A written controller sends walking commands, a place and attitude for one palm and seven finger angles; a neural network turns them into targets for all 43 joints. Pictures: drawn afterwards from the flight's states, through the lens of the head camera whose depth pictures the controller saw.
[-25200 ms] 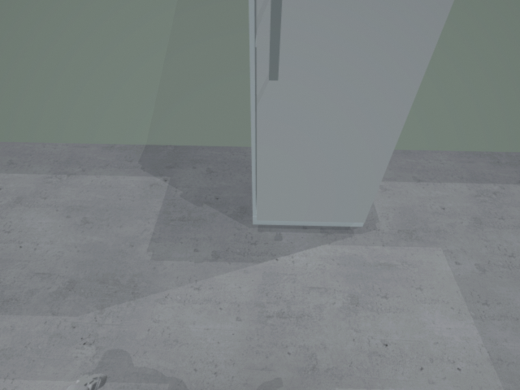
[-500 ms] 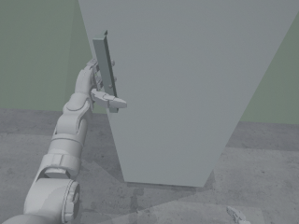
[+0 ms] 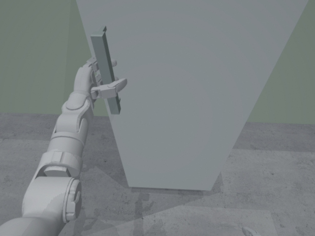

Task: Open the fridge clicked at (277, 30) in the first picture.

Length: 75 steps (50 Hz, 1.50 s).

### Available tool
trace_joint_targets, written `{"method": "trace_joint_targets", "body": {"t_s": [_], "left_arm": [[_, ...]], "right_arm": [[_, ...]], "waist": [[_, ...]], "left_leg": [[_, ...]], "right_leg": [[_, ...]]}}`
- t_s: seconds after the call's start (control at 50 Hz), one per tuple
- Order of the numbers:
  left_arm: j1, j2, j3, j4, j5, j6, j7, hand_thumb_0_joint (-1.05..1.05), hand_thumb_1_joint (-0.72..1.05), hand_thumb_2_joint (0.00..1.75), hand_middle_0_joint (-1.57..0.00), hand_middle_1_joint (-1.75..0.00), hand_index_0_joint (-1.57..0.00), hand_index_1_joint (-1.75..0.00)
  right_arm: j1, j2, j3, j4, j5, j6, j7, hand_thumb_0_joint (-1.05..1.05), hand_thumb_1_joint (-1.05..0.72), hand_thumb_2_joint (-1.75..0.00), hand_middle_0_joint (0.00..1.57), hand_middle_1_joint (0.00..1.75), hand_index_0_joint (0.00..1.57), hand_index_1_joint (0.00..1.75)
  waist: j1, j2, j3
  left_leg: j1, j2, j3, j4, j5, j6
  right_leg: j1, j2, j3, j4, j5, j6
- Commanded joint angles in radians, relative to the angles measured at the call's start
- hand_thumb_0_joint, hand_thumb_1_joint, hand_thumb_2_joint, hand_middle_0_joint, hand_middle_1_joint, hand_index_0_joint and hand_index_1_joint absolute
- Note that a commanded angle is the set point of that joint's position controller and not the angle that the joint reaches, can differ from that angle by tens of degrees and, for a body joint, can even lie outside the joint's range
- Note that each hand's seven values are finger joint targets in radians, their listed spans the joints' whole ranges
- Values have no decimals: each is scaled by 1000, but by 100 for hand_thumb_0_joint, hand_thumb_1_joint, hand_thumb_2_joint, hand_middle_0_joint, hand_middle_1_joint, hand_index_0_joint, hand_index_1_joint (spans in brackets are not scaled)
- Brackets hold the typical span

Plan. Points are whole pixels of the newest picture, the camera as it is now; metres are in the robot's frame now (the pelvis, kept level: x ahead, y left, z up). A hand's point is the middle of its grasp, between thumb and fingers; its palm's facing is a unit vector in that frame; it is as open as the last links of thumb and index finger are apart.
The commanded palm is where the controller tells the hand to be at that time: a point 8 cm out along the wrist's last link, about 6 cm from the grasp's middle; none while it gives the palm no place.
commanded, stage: grip the handle and tug to test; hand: left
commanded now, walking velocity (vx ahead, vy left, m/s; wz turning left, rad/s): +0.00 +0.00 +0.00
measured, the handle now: (110, 74) +0.50 +0.15 +0.17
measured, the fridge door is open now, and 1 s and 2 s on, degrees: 0 2 31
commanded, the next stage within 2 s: pull the door a little, standing still in 0.90 s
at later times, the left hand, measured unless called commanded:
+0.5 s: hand (112, 84) +0.44 +0.13 +0.18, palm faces +0.03 -1.00 -0.01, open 6.3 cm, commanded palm +0.41 +0.17 +0.17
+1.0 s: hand (112, 88) +0.42 +0.13 +0.18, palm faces -0.01 -1.00 +0.00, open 6.4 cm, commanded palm +0.38 +0.18 +0.17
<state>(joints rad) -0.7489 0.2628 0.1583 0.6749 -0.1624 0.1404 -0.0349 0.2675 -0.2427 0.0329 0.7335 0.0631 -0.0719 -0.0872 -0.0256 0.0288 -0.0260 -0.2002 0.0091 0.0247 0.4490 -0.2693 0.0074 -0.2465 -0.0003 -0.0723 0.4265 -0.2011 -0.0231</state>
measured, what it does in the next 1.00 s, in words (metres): stands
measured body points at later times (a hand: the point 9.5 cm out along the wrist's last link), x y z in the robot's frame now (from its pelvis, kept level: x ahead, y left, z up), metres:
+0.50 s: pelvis +0.01 +0.00 +0.00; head +0.01 -0.01 +0.45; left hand +0.43 +0.19 +0.18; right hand +0.13 -0.25 -0.11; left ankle -0.02 +0.11 -0.74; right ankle +0.01 -0.11 -0.74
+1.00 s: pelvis +0.04 +0.00 +0.00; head +0.02 -0.01 +0.45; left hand +0.42 +0.19 +0.18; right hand +0.17 -0.25 -0.09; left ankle -0.02 +0.11 -0.74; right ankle +0.01 -0.11 -0.74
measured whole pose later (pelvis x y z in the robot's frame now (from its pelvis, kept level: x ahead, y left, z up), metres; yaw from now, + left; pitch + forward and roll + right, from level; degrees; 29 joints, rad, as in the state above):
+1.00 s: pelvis +0.04 +0.00 +0.00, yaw -3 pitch +1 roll +0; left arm -0.41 0.23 0.20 0.22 -0.18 0.27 -0.05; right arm 0.24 -0.24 0.02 0.64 0.07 -0.01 -0.07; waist -0.02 0.04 -0.07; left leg -0.10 0.02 0.07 0.39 -0.29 0.00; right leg -0.18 0.02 -0.02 0.38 -0.22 -0.02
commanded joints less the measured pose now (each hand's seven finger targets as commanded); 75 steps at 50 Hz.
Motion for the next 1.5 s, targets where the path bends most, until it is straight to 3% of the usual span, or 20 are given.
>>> {"method": "trace_joint_targets", "body": {"t_s": [0.0, 0.06, 0.2, 0.46, 0.58, 0.66, 0.7, 0.88, 0.92, 0.98, 1.02, 1.04, 1.14, 1.32, 1.34, 1.36, 1.38, 1.4, 1.44, 1.48], "left_arm": [[-487, 107, -1, -261, -21, -88, -39, 0, 76, 84, -44, -138, -44, -138], [-485, 89, -11, -278, -23, -93, -41, 0, 90, 90, -45, -140, -45, -140], [-467, 133, 21, -277, -19, -78, -39, 0, 90, 90, -45, -140, -45, -140], [-453, 78, -24, -317, -10, -56, -32, 0, 90, 90, -45, -140, -45, -140], [-321, 111, 25, -345, -21, -40, -41, 0, 90, 90, -45, -140, -45, -140], [-299, 92, 13, -390, -26, -21, -45, 0, 90, 90, -45, -140, -45, -140], [-255, 86, 11, -447, -28, -16, -44, 0, 90, 90, -45, -140, -45, -140], [87, 117, 83, -679, -44, 38, -54, 0, 90, 90, -45, -140, -45, -140], [50, 87, 50, -746, -43, 58, -53, 0, 90, 90, -45, -140, -45, -140], [116, 128, 91, -806, -37, 88, -38, 0, 90, 90, -45, -140, -45, -140], [-49, 115, 54, -780, -28, 111, -25, 0, 90, 90, -45, -140, -45, -140], [-54, 109, 58, -745, -26, 126, -17, 0, 90, 90, -45, -140, -45, -140], [124, 54, 40, -841, -30, 157, -13, 0, 90, 90, -45, -140, -45, -140], [467, 12, 3, -1074, -40, 160, -39, 0, 90, 90, -45, -140, -45, -140], [415, 49, 21, -1129, -41, 165, -37, 0, 90, 90, -45, -140, -45, -140], [189, 253, 61, -1204, 59, 29, 47, 0, 90, 90, -45, -140, -45, -140], [248, 214, 64, -1119, 77, -22, 84, 0, 90, 90, -45, -140, -45, -140], [409, 90, -34, -1048, 79, -31, 88, 0, 90, 90, -45, -140, -45, -140], [476, 68, -84, -1110, 86, -70, 99, 0, 90, 90, -45, -140, -45, -140], [480, 94, -74, -1169, 92, -112, 115, 0, 90, 90, -45, -140, -45, -140]], "right_arm": [[-62, -131, -49, -137, -1, -50, -6, 0, -90, -90, 20, 30, 20, 30], [-61, -128, -52, -139, 0, -56, -4, 0, -90, -90, 20, 30, 20, 30], [-68, -134, -51, -145, 3, -48, -7, 0, -90, -90, 20, 30, 20, 30], [-78, -126, -50, -154, 2, -36, -4, 0, -90, -90, 20, 30, 20, 30], [-94, -130, -52, -176, 1, -26, -6, 0, -90, -90, 20, 30, 20, 30], [-104, -123, -49, -185, 5, -19, -5, 0, -90, -90, 20, 30, 20, 30], [-118, -123, -50, -202, 4, -16, -3, 0, -90, -90, 20, 30, 20, 30], [-152, -123, -59, -252, 5, 3, 13, 0, -90, -90, 20, 30, 20, 30], [-162, -115, -55, -257, 6, 10, 14, 0, -90, -90, 20, 30, 20, 30], [-181, -120, -56, -265, 5, 21, 13, 0, -90, -90, 20, 30, 20, 30], [-172, -118, -49, -239, 2, 28, 7, 0, -90, -90, 20, 30, 20, 30], [-166, -118, -51, -229, 0, 30, 4, 0, -90, -90, 20, 30, 20, 30], [-187, -104, -50, -254, -5, 36, 9, 0, -90, -90, 20, 30, 20, 30], [-267, -86, -29, -323, -7, 54, 25, 0, -90, -90, 20, 30, 20, 30], [-277, -88, -27, -323, -5, 57, 23, 0, -90, -90, 20, 30, 20, 30], [-260, -114, -29, -362, -28, 64, 5, 0, -90, -90, 20, 30, 20, 30], [-239, -98, -33, -313, -38, 73, -8, 0, -90, -90, 20, 30, 20, 30], [-246, -83, -27, -310, -45, 80, -6, 0, -90, -90, 20, 30, 20, 30], [-235, -72, -17, -326, -51, 94, 0, 0, -90, -90, 20, 30, 20, 30], [-232, -74, -20, -323, -55, 104, -7, 0, -90, -90, 20, 30, 20, 30]], "waist": [[-14, -25, -336], [-13, -20, -335], [-10, -13, -309], [-15, -26, -316], [21, -48, -353], [17, -44, -335], [33, -25, -354], [88, -41, -387], [72, -36, -372], [87, -2, -357], [41, -7, -314], [36, -33, -293], [72, -1, -368], [100, -80, -284], [95, -71, -290], [23, -50, -167], [17, -75, -160], [20, -106, -152], [20, -98, -208], [16, -54, -245]], "left_leg": [[99, -4, -31, -25, 330, 7], [101, -3, -28, -25, 329, 6], [92, -3, -25, -30, 325, 11], [112, -3, -23, -22, 365, 10], [119, -4, -16, -25, 410, 10], [117, -1, -13, -26, 415, 8], [132, 0, -9, -29, 456, 7], [151, 13, 15, -17, 659, -3], [155, 12, 14, -21, 646, -2], [165, 14, 16, -20, 651, -5], [165, 11, 8, -18, 617, -4], [158, 12, 7, -14, 601, 0], [189, 7, 11, 1, 708, -9], [129, 6, 10, -29, 534, 8], [133, 7, 13, -31, 519, 10], [77, 59, 18, 74, 422, 29], [64, 50, -12, 102, 332, 24], [52, 51, -15, 122, 285, 24], [29, 44, -26, 131, 182, 18], [68, 57, -34, 100, 240, 21]], "right_leg": [[145, 12, 38, -17, 310, -10], [144, 15, 38, -18, 313, -11], [145, 12, 40, -24, 316, -9], [147, 14, 37, -17, 355, -7], [205, 12, 37, -9, 404, -10], [200, 13, 35, -11, 415, -9], [222, 10, 35, -8, 443, -9], [320, 9, 34, 17, 652, -7], [306, 11, 34, 11, 642, -6], [300, 13, 36, 9, 618, -9], [255, 14, 35, -2, 589, -7], [240, 17, 32, -3, 580, -4], [297, 9, 26, 22, 676, -5], [282, 10, 27, 15, 563, -2], [284, 9, 29, 13, 558, -1], [115, -84, 141, -47, 569, 14], [80, -120, 146, -58, 510, -5], [61, -142, 154, -60, 485, -13], [78, -172, 165, -42, 425, -30], [51, -169, 137, -20, 372, -23]]}}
